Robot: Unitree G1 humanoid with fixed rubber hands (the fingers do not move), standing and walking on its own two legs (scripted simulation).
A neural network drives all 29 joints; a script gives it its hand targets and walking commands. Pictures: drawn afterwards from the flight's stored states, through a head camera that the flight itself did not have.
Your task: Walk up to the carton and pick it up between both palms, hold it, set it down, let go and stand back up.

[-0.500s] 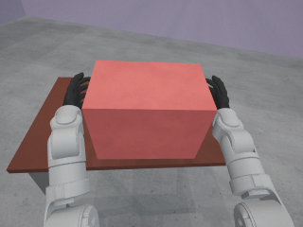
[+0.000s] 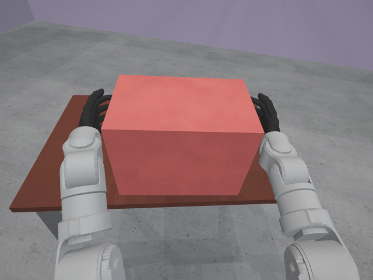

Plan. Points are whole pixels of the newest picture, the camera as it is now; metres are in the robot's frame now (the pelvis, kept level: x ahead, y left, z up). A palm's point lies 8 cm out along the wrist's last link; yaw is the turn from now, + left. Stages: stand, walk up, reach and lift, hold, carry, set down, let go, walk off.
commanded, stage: hold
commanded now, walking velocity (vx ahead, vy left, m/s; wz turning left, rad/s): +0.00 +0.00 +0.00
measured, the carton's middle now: (181, 137) +0.39 +0.01 +0.13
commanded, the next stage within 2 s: none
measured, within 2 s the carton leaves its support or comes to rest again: neither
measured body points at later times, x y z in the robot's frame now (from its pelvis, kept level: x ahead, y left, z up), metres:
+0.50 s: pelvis +0.00 +0.01 +0.00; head -0.02 +0.03 +0.45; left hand +0.38 +0.18 +0.17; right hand +0.37 -0.18 +0.16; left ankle +0.02 +0.14 -0.75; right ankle +0.01 -0.13 -0.75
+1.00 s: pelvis +0.00 +0.00 +0.00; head -0.04 +0.03 +0.45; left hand +0.37 +0.19 +0.18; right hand +0.37 -0.17 +0.17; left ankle +0.02 +0.14 -0.75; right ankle +0.01 -0.13 -0.75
